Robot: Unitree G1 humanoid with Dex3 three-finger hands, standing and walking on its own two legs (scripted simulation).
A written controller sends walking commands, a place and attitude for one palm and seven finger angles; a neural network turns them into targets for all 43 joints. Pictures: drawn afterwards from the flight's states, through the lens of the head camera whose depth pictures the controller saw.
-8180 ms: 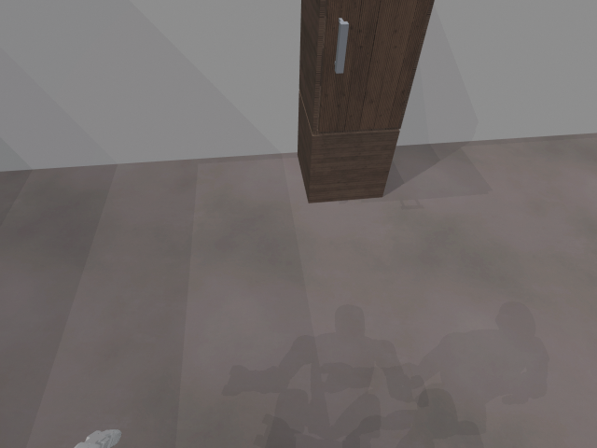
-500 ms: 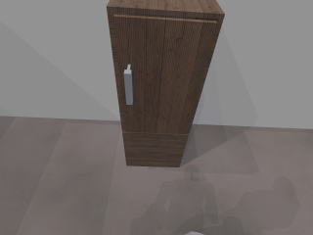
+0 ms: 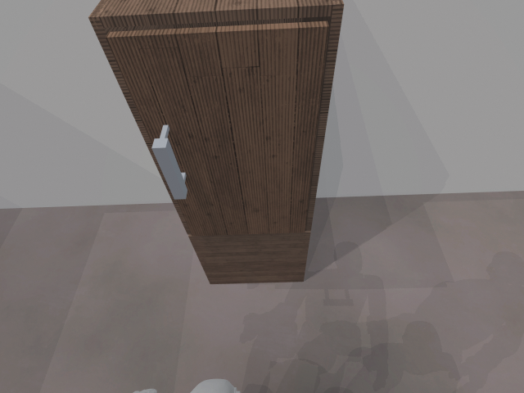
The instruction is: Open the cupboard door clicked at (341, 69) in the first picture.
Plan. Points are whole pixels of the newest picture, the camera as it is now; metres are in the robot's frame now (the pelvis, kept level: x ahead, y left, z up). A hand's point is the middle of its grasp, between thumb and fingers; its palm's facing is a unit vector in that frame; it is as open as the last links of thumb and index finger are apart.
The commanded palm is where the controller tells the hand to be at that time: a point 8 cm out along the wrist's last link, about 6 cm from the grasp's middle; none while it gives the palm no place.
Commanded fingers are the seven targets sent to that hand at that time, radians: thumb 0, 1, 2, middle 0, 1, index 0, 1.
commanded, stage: come to a stop and stand still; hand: left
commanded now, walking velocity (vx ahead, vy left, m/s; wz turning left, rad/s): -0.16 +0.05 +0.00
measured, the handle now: (173, 163) +0.53 +0.22 +0.00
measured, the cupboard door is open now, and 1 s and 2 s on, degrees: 0 0 0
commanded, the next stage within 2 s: look again from close up in 1.16 s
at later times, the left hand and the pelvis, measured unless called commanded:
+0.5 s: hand out of the picture -0.03 +0.25 -0.17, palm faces +0.04 -0.98 -0.21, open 7.4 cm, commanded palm none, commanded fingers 0.00 0.90 0.90 -0.20 -0.30 -0.20 -0.30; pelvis -0.04 +0.06 +0.00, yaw -1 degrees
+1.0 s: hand out of the picture -0.09 +0.20 -0.17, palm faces +0.01 -0.99 -0.16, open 7.3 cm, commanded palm none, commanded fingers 0.00 0.90 0.90 -0.20 -0.30 -0.20 -0.30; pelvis -0.08 +0.04 +0.01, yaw -1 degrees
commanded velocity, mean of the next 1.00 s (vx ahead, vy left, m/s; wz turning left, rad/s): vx -0.01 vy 0.00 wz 0.00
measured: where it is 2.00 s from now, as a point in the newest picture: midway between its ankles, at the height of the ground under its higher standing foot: outside the picture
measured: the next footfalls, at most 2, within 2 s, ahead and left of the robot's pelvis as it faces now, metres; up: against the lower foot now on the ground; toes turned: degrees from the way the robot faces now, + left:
left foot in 0.20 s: +0.02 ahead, +0.15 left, +0.00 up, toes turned +2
right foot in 0.54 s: -0.04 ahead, -0.07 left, +0.00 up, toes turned -3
